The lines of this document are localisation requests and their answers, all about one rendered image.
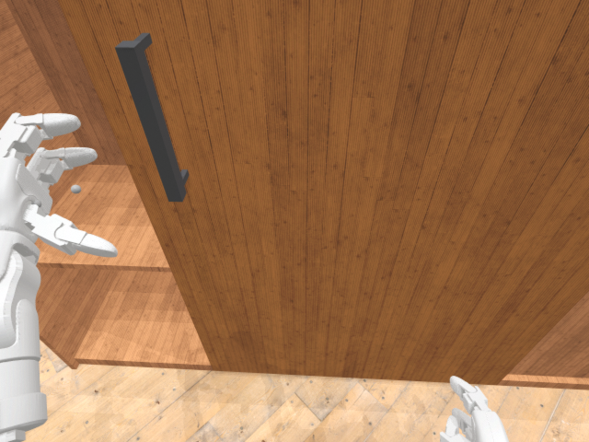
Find robot right hand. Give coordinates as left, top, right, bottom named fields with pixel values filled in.
left=440, top=376, right=509, bottom=442

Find robot left hand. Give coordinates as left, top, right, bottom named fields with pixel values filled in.
left=0, top=113, right=118, bottom=257

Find handle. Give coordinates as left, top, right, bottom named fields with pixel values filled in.
left=115, top=33, right=189, bottom=202

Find wardrobe door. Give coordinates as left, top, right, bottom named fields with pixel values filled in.
left=58, top=0, right=589, bottom=385
left=508, top=291, right=589, bottom=378

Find left robot forearm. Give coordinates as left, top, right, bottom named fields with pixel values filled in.
left=0, top=230, right=48, bottom=442

